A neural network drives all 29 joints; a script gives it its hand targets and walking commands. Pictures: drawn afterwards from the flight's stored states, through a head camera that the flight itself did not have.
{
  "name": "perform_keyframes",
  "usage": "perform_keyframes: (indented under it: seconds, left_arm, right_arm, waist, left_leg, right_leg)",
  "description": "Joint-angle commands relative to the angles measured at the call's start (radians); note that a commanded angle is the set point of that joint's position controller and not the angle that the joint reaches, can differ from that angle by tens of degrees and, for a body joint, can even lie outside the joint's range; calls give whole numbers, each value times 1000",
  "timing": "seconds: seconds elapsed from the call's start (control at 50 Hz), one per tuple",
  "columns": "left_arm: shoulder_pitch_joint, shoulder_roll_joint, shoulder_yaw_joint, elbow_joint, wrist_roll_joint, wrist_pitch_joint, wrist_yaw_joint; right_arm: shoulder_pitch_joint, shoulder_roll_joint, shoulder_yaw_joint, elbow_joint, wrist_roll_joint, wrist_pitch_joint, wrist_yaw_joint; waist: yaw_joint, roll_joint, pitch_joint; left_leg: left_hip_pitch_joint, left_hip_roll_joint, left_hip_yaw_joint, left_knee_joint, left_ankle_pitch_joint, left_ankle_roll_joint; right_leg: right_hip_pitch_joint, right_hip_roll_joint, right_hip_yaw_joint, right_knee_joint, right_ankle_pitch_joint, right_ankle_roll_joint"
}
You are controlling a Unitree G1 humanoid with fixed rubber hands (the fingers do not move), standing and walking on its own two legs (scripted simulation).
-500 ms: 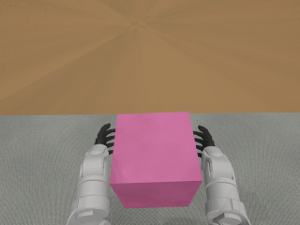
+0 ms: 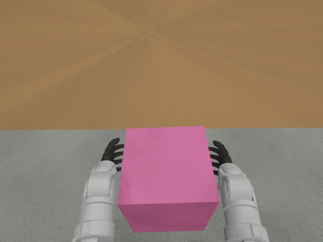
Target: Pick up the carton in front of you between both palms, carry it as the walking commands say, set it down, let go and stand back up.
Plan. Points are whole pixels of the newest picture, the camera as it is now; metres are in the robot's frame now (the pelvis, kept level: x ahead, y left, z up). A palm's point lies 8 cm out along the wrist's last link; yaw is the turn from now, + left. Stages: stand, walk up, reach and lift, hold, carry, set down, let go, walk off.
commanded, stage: reach and lift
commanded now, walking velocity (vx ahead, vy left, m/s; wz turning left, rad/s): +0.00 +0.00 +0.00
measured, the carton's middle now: (166, 182) +0.29 +0.00 -0.04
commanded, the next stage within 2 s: hold in 0.10 s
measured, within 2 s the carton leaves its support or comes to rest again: neither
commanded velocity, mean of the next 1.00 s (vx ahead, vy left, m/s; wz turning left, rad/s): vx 0.18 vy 0.00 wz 0.00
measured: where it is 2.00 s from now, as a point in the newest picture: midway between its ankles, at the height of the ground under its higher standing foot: (159, 186)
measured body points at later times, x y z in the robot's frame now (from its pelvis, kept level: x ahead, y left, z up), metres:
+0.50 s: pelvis -0.02 +0.00 +0.00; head -0.06 +0.00 +0.45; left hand +0.29 +0.15 +0.05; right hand +0.29 -0.15 +0.04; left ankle +0.01 +0.12 -0.75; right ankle +0.01 -0.12 -0.75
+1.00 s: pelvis +0.05 +0.02 +0.00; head +0.02 +0.02 +0.45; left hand +0.35 +0.17 +0.09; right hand +0.35 -0.13 +0.08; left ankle +0.00 +0.13 -0.75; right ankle +0.04 -0.11 -0.72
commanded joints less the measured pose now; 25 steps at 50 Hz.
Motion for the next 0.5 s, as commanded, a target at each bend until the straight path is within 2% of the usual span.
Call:
perform_keyframes:
  seconds: [0.0, 0.08, 0.18, 0.3, 0.48]
  left_arm:
    - [-397, -914, -505, -18, -222, -13, -223]
    - [-407, -916, -512, -29, -226, -3, -223]
    - [-380, -914, -561, -109, -259, 37, -213]
    - [-391, -875, -509, -70, -228, 73, -209]
    - [-491, -907, -504, -38, -229, 60, -220]
  right_arm:
    - [-455, 915, 504, -57, 236, -29, 225]
    - [-465, 913, 510, -67, 240, -19, 225]
    - [-447, 900, 563, -149, 272, 19, 220]
    - [-452, 858, 504, -110, 239, 55, 219]
    - [-555, 887, 503, -82, 244, 42, 231]
  waist:
    - [1, -4, -240]
    - [2, -3, -233]
    - [2, 1, -263]
    - [-2, 0, -134]
    - [1, 2, -167]
  left_leg:
    - [37, -76, -9, -36, 234, 2]
    - [39, -75, -8, -39, 215, 2]
    - [75, -73, -14, -50, 267, -4]
    - [28, -67, -7, -75, 106, 1]
    - [17, -61, -2, -62, 39, 7]
  right_leg:
    - [84, 72, 18, -32, 232, 3]
    - [84, 72, 18, -36, 210, 3]
    - [117, 73, 19, -45, 254, 4]
    - [73, 68, 10, -73, 90, -3]
    - [62, 65, 6, -56, 25, -6]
